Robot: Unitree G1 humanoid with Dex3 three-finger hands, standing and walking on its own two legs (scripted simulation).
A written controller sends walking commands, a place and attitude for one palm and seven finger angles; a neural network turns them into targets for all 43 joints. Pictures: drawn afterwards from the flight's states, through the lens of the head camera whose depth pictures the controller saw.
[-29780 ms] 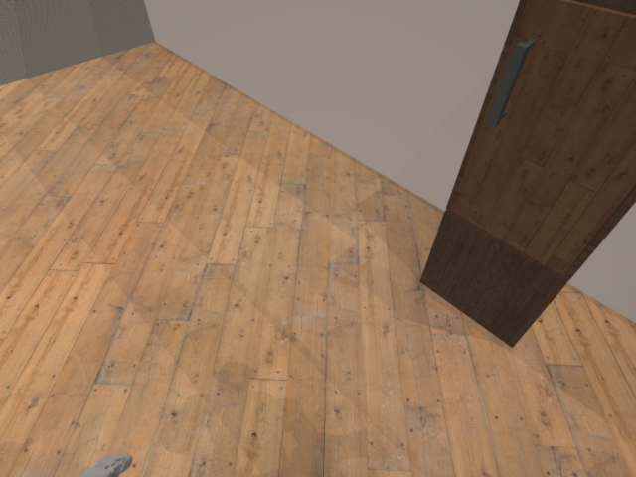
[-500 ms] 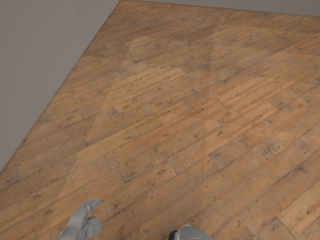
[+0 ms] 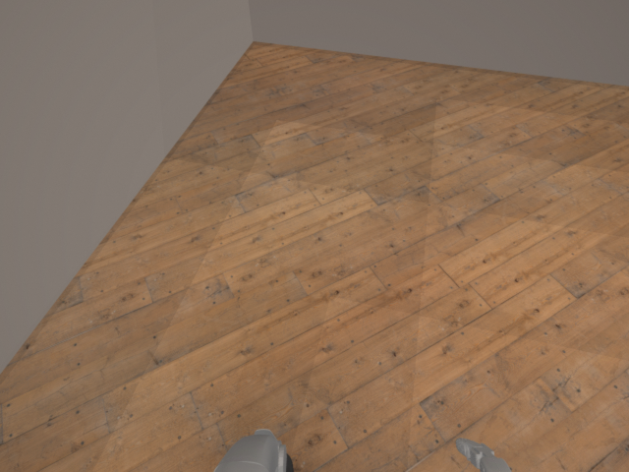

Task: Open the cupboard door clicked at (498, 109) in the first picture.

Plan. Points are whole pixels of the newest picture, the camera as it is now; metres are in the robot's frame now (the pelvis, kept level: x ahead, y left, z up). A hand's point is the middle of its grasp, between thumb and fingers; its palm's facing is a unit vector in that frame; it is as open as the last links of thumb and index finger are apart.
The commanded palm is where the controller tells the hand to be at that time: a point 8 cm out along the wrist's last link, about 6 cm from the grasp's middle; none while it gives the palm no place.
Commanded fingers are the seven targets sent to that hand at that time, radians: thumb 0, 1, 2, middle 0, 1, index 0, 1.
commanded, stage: walk to a spot facing it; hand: left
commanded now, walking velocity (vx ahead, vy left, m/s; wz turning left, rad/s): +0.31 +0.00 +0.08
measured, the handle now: out of the picture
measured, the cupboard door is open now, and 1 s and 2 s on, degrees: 53 53 53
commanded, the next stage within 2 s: turn to face it in 0.06 s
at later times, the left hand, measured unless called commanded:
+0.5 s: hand (216, 344) +0.32 +0.21 -0.16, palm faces +0.09 -0.97 -0.23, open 7.3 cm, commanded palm none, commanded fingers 0.00 0.90 0.90 -0.20 -0.30 -0.20 -0.30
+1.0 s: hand (203, 389) +0.25 +0.22 -0.19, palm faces +0.48 -0.85 -0.23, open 7.2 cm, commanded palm none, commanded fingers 0.00 0.90 0.90 -0.20 -0.30 -0.20 -0.30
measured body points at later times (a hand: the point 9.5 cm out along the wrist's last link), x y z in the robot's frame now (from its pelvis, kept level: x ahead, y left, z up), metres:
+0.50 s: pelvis +0.22 +0.00 +0.01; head +0.28 +0.01 +0.45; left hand +0.32 +0.26 -0.14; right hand +0.15 -0.22 -0.14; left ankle +0.13 +0.08 -0.73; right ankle +0.30 -0.12 -0.70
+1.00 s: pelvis +0.29 +0.00 -0.01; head +0.32 +0.05 +0.43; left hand +0.23 +0.26 -0.17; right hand +0.55 -0.17 -0.12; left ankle +0.28 +0.10 -0.73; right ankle +0.30 -0.11 -0.72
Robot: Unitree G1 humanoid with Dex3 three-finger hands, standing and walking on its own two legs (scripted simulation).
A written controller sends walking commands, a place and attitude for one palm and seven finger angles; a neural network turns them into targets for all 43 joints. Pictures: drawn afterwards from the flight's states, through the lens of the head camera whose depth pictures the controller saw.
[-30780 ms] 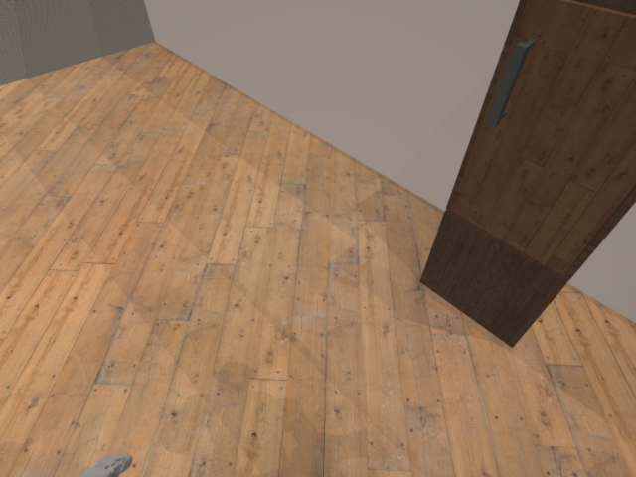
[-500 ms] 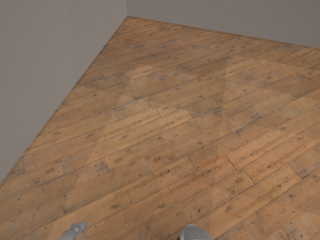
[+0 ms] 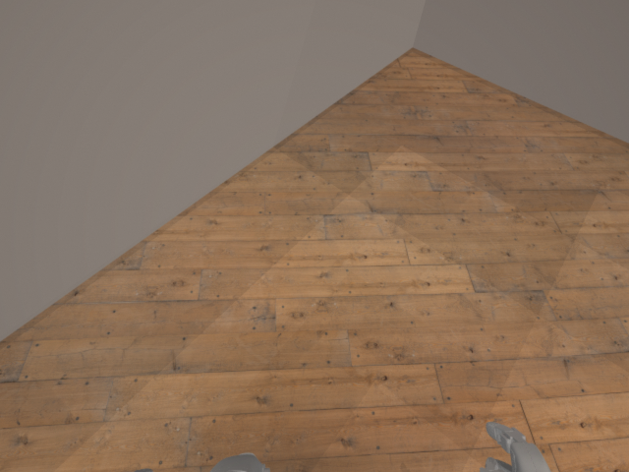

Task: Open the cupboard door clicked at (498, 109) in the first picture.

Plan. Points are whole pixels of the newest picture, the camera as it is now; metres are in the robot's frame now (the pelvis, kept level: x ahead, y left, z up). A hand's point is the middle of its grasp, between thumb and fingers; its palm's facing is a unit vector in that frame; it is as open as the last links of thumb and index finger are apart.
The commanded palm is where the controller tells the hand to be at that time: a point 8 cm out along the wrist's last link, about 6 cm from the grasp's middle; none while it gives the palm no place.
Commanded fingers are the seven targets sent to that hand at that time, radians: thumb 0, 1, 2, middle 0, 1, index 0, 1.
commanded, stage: turn to face it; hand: left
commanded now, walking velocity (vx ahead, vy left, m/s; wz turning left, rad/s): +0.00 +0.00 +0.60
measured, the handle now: out of the picture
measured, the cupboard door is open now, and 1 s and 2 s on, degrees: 53 53 53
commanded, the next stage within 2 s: none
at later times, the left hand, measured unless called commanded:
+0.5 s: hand out of the picture +0.08 +0.17 -0.13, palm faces +0.23 -0.93 -0.28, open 7.3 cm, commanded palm none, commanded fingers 0.00 0.90 0.90 -0.20 -0.30 -0.20 -0.30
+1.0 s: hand out of the picture -0.10 +0.15 -0.17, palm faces +0.59 -0.76 -0.26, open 7.3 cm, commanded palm none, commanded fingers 0.00 0.90 0.90 -0.20 -0.30 -0.20 -0.30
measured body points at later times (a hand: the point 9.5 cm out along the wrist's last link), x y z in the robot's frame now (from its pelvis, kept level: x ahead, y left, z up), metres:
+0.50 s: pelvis +0.01 -0.06 +0.01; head +0.07 -0.07 +0.46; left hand +0.07 +0.21 -0.11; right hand +0.11 -0.29 -0.15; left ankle +0.03 +0.09 -0.70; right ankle +0.03 -0.17 -0.72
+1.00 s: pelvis +0.00 -0.05 +0.01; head +0.03 +0.00 +0.45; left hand -0.13 +0.19 -0.15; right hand +0.26 -0.19 -0.12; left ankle -0.06 +0.03 -0.72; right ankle +0.03 -0.18 -0.67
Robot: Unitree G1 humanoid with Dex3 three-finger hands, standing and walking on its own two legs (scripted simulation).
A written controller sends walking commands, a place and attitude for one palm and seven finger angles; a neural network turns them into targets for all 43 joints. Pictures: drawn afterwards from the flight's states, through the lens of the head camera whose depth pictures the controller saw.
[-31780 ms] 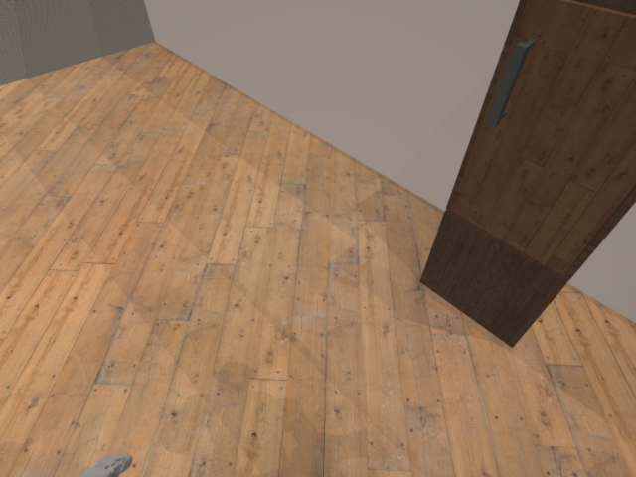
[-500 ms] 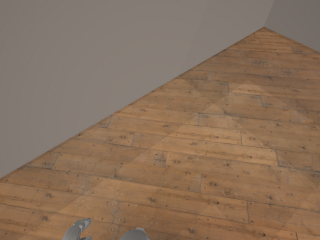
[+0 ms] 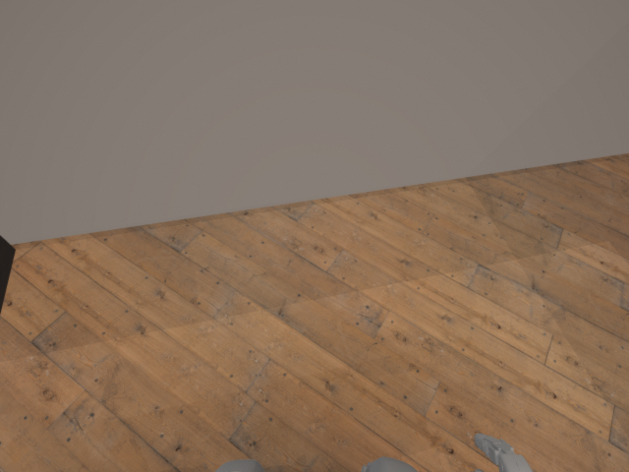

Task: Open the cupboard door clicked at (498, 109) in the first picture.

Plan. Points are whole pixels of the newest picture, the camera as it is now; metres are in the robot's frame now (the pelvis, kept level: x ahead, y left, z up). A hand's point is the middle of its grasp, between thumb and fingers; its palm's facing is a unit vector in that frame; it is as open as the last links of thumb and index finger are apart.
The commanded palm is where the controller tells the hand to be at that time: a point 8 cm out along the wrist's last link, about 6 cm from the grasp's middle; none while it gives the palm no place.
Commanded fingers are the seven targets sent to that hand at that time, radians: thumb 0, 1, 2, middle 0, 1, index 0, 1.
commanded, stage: turn to face it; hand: left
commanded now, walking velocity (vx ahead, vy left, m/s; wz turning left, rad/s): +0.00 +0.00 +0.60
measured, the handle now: out of the picture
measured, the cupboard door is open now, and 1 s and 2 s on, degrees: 53 53 53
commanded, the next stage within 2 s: take the last steps up to it in 1.90 s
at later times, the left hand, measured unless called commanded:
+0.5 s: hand out of the picture +0.07 +0.15 -0.13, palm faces +0.26 -0.93 -0.28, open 7.3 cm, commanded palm none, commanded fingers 0.00 0.90 0.90 -0.20 -0.30 -0.20 -0.30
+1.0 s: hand out of the picture -0.02 +0.20 -0.15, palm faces +0.58 -0.77 -0.24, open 7.3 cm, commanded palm none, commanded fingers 0.00 0.90 0.90 -0.20 -0.30 -0.20 -0.30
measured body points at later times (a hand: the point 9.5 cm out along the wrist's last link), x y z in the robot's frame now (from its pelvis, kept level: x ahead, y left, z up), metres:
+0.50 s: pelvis +0.02 -0.06 +0.02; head +0.09 -0.08 +0.46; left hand +0.06 +0.20 -0.11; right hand +0.14 -0.30 -0.15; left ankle -0.04 +0.07 -0.63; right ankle +0.02 -0.16 -0.72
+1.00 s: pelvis +0.03 -0.03 +0.01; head +0.06 +0.02 +0.46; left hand -0.05 +0.24 -0.13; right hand +0.26 -0.18 -0.11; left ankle +0.00 +0.06 -0.72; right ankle +0.12 -0.18 -0.64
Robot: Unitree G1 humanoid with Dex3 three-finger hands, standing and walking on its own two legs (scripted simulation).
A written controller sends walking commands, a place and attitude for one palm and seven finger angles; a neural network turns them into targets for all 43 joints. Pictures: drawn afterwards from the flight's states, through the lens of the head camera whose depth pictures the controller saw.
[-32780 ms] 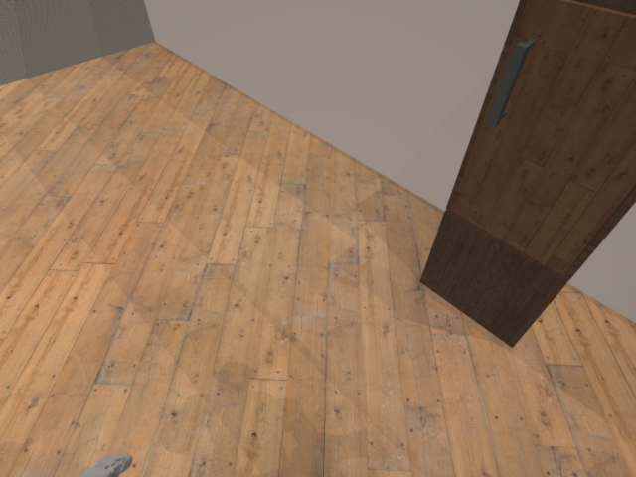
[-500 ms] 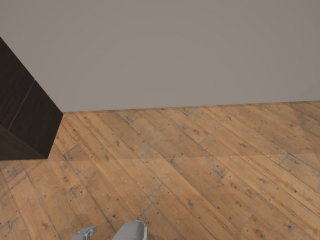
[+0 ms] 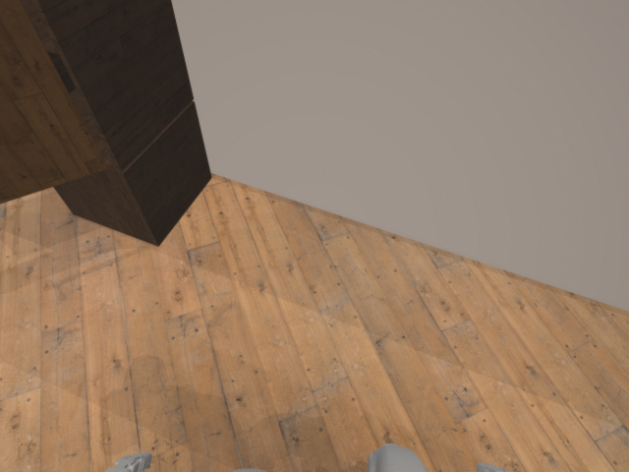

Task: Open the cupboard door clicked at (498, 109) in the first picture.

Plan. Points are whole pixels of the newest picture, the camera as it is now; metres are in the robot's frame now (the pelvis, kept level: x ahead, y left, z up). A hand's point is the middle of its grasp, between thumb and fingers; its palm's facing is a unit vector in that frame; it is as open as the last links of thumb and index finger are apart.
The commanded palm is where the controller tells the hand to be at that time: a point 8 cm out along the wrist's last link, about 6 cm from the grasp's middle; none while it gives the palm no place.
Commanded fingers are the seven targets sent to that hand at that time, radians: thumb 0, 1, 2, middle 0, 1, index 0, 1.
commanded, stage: turn to face it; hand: left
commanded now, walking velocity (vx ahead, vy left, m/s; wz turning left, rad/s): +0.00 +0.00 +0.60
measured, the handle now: out of the picture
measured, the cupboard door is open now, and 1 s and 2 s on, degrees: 53 53 53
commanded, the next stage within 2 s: take the last steps up to it in 0.90 s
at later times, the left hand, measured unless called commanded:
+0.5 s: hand out of the picture +0.04 +0.14 -0.15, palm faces +0.32 -0.91 -0.26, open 7.3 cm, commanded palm none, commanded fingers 0.00 0.90 0.90 -0.20 -0.30 -0.20 -0.30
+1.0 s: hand out of the picture -0.04 +0.18 -0.17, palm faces +0.52 -0.82 -0.22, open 7.3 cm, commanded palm none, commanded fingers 0.00 0.90 0.90 -0.20 -0.30 -0.20 -0.30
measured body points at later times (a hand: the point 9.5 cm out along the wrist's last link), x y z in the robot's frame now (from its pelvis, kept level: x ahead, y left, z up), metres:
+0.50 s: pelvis +0.01 -0.07 +0.00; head +0.06 -0.08 +0.45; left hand +0.02 +0.18 -0.13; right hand +0.15 -0.30 -0.16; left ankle -0.04 +0.07 -0.66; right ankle +0.02 -0.17 -0.74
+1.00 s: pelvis +0.00 -0.03 +0.01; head +0.03 +0.00 +0.45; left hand -0.07 +0.22 -0.15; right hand +0.19 -0.19 -0.14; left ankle -0.03 +0.05 -0.74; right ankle +0.06 -0.18 -0.67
